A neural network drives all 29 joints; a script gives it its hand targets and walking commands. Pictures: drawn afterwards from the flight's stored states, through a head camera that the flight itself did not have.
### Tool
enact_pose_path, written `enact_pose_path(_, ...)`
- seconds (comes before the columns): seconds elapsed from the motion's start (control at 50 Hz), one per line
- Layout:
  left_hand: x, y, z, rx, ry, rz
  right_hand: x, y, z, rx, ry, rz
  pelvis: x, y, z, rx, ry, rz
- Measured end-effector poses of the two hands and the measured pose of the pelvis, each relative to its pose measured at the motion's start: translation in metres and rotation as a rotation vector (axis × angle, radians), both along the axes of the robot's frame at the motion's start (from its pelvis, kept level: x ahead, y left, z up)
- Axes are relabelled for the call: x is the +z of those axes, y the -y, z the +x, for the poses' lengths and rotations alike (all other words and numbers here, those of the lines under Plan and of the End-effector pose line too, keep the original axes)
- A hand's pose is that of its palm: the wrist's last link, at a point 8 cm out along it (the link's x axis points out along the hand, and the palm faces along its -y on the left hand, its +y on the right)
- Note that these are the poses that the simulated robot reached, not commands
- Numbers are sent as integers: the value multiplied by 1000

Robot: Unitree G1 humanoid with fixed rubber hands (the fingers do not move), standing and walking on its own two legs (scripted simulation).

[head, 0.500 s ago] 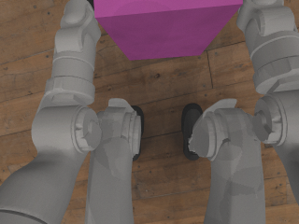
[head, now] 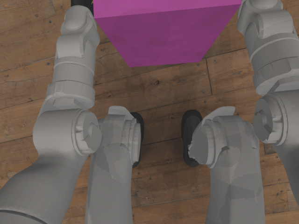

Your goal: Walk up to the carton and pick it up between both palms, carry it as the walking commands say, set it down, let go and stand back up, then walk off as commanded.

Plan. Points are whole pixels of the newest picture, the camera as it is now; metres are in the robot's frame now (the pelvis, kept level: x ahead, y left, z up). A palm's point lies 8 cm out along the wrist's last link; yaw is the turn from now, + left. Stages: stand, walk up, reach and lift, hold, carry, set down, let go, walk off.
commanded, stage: set down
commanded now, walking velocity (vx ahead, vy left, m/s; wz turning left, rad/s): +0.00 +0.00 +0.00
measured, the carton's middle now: (162, 13) +0.54 +0.01 -0.22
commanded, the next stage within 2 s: let go in 1.88 s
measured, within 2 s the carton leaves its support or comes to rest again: rests again in 0.64 s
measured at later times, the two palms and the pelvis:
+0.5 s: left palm (81, 21) +0.52 +0.19 -0.18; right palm (244, 1) +0.54 -0.15 -0.18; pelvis +0.00 +0.00 +0.00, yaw +0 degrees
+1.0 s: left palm out of the picture +0.53 +0.21 -0.09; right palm out of the picture +0.56 -0.18 -0.09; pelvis -0.01 +0.00 +0.03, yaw +1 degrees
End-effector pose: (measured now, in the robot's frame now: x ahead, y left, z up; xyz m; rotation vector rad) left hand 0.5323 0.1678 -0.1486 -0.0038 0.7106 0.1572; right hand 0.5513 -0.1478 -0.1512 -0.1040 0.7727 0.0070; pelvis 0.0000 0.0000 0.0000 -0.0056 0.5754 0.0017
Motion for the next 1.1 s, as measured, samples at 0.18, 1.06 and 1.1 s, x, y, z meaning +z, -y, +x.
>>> enact_pose_path(0.18, 0, 0, 0, -6, 7, 11, -1, 1, 0, 1, 15, 4, 0, 1, 0, 0, -1, 2)
enact_pose_path(1.06, 67, -43, 0, 92, 36, 46, 70, 33, 13, -117, 94, 32, 50, 5, -5, 4, 80, 22)
enact_pose_path(1.1, 72, -42, -1, 85, 32, 52, 76, 30, 15, -102, 102, 30, 61, 6, -4, 4, 85, 24)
